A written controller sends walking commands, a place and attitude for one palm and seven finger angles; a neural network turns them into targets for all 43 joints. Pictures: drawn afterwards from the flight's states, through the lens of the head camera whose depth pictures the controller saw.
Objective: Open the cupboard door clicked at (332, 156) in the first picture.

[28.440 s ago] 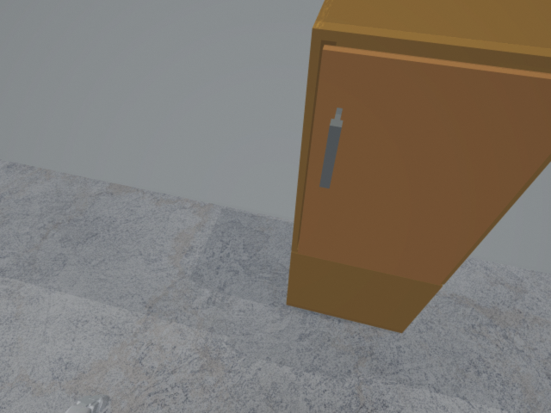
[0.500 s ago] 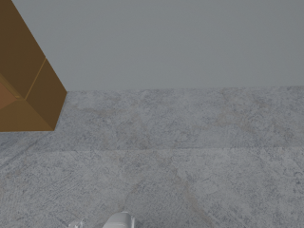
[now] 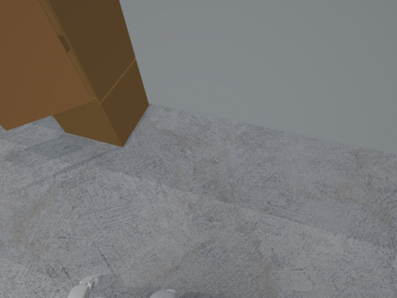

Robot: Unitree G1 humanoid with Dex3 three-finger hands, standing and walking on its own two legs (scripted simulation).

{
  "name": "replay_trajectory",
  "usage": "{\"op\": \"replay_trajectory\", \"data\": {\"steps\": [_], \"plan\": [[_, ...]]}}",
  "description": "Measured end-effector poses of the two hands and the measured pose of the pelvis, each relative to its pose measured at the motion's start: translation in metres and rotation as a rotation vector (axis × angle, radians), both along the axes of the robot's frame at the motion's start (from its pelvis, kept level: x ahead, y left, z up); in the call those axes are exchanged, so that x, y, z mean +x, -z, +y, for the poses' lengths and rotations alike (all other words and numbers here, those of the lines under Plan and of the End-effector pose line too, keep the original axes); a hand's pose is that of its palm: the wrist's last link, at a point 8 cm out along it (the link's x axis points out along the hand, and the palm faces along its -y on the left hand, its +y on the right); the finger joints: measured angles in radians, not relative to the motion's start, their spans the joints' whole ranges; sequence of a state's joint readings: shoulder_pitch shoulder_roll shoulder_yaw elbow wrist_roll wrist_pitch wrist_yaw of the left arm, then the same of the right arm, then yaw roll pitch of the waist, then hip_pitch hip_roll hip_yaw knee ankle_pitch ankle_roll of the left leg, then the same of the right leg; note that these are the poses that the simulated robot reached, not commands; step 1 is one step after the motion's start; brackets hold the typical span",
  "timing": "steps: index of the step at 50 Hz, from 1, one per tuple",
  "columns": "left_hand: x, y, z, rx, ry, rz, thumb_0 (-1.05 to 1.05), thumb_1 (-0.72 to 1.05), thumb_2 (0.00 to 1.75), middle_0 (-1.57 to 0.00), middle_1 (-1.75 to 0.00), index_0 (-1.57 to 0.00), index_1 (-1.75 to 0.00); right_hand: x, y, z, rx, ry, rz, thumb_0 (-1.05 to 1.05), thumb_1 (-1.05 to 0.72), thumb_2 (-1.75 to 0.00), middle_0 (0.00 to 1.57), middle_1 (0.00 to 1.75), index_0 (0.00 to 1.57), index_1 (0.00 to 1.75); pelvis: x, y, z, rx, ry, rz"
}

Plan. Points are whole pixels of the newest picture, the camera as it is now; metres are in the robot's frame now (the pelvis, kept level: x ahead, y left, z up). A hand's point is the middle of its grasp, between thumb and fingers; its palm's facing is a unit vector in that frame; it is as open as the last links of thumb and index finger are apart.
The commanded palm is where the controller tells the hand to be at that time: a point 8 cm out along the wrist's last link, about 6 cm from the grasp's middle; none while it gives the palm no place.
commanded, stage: turn to face it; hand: left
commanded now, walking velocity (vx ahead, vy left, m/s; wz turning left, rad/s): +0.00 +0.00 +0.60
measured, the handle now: out of the picture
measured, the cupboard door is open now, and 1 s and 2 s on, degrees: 45 45 45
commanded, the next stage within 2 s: take the last steps up to it in 0.72 s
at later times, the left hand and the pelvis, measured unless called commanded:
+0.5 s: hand out of the picture +0.01 +0.22 -0.16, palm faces +0.35 -0.90 -0.26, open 7.4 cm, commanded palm none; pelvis +0.02 +0.00 +0.01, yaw +18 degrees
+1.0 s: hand out of the picture -0.02 +0.13 -0.15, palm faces +0.51 -0.83 -0.22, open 7.3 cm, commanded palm none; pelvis +0.05 -0.04 +0.02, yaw +28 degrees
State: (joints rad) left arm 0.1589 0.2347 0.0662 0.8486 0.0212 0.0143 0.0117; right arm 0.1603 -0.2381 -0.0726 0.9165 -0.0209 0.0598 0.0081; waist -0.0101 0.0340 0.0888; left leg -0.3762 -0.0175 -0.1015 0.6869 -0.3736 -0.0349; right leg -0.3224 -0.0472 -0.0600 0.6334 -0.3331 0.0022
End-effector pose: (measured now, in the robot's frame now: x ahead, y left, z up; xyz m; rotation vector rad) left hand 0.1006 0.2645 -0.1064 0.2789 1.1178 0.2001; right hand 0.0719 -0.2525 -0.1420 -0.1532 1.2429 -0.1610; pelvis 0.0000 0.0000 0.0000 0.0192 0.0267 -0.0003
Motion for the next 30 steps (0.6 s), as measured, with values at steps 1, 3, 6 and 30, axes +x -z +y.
{"op": "replay_trajectory", "data": {"steps": [1, 3, 6, 30], "plan": [[-0.003, -0.002, -0.005, 0.001, -0.01, -0.005, 0.01, 0.9, 0.9, -0.2, -0.3, -0.2, -0.3, 0.003, 0.001, -0.004, 0.002, -0.011, 0.008, 0.01, -0.9, -0.9, 0.21, 0.3, 0.2, 0.3, 0.0, -0.001, -0.003, 0.002, -0.018, -0.006], [-0.013, -0.005, -0.014, -0.006, -0.039, 0.001, 0.01, 0.9, 0.9, -0.2, -0.3, -0.2, -0.3, 0.01, -0.001, -0.01, 0.002, -0.031, 0.022, 0.01, -0.9, -0.9, 0.2, 0.3, 0.2, 0.3, 0.002, -0.005, -0.007, 0.009, -0.046, -0.014], [-0.029, -0.006, -0.026, -0.03, -0.082, 0.035, 0.01, 0.9, 0.9, -0.2, -0.3, -0.2, -0.3, 0.024, -0.009, -0.013, 0.003, -0.062, 0.026, 0.01, -0.9, -0.9, 0.2, 0.3, 0.2, 0.3, 0.006, -0.012, -0.012, 0.021, -0.088, -0.016], [-0.102, 0.01, -0.008, -0.073, -0.405, 0.095, 0.01, 0.91, 0.9, -0.2, -0.3, -0.2, -0.3, 0.118, -0.023, 0.041, -0.021, -0.397, -0.051, 0.0, -0.9, -0.9, 0.2, 0.3, 0.2, 0.3, 0.026, -0.011, -0.013, -0.009, -0.333, -0.017]]}}
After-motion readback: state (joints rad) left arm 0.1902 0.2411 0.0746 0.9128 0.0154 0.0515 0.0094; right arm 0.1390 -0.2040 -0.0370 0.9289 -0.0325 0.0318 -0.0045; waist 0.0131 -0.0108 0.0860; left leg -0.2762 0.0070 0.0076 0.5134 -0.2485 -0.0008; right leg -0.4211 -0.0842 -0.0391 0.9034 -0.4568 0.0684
